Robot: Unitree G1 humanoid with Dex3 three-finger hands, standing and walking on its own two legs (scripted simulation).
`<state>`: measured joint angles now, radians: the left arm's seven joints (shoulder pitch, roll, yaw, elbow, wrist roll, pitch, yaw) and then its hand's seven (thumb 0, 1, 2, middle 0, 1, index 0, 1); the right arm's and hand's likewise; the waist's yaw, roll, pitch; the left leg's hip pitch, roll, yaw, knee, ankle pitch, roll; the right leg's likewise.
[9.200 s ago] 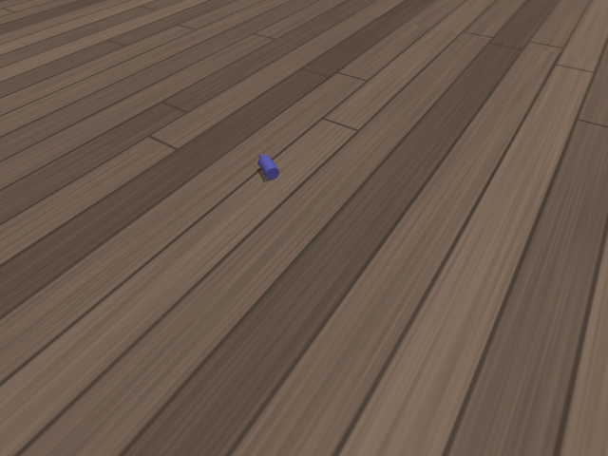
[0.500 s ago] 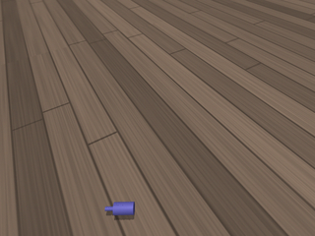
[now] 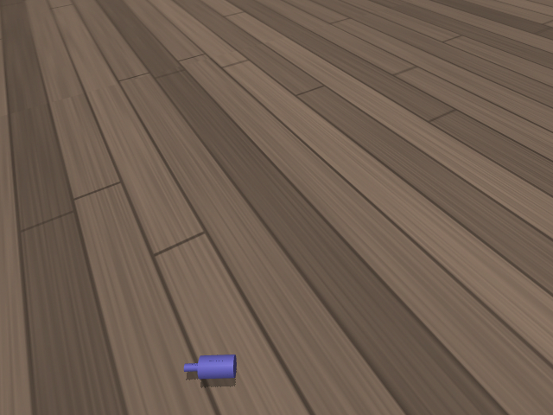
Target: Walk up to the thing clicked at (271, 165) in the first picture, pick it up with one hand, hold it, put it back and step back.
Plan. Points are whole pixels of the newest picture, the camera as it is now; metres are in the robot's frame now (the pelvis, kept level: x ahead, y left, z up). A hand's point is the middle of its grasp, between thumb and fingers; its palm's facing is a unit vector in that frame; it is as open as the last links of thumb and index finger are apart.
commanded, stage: stand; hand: left
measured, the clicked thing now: (209, 366) +0.44 +0.29 -0.75
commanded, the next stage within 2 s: none
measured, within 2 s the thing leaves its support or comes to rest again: neither
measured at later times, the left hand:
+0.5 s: hand out of the picture +0.07 +0.25 -0.16, palm faces -0.03 -0.94 -0.35, open 7.3 cm
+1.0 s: hand out of the picture +0.07 +0.26 -0.16, palm faces -0.03 -0.94 -0.34, open 7.3 cm
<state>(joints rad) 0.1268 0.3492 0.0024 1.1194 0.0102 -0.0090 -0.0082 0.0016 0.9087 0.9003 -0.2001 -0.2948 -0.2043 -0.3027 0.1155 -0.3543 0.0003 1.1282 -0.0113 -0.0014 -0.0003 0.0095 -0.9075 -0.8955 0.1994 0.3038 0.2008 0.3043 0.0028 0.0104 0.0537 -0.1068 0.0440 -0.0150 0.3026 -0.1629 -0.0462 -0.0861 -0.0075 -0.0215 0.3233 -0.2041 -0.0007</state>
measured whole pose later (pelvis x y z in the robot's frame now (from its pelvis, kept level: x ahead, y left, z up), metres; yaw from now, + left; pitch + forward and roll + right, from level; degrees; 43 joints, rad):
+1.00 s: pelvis +0.00 +0.00 +0.00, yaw +0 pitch -2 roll +0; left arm 0.13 0.35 0.00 1.12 0.01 -0.01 -0.01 0.00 0.91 0.90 -0.20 -0.29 -0.20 -0.30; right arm 0.12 -0.35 0.00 1.12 -0.01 0.00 0.00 0.01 -0.91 -0.90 0.20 0.30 0.20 0.30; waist 0.00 0.00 0.06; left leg -0.11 0.04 -0.01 0.31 -0.17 -0.04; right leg -0.08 -0.01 -0.01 0.32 -0.20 0.01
